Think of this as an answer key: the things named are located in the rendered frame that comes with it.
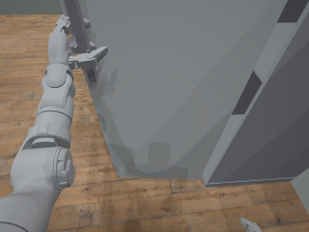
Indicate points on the robot right hand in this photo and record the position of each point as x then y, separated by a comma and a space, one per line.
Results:
249, 226

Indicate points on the handle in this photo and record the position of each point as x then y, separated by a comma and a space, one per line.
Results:
80, 32

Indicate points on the robot left upper arm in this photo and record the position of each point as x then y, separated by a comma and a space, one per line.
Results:
39, 175

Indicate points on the robot left hand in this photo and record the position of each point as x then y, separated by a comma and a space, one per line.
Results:
60, 48

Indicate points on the fridge door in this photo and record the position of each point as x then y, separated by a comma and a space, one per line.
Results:
172, 77

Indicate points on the left robot forearm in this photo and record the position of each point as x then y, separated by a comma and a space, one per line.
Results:
54, 115

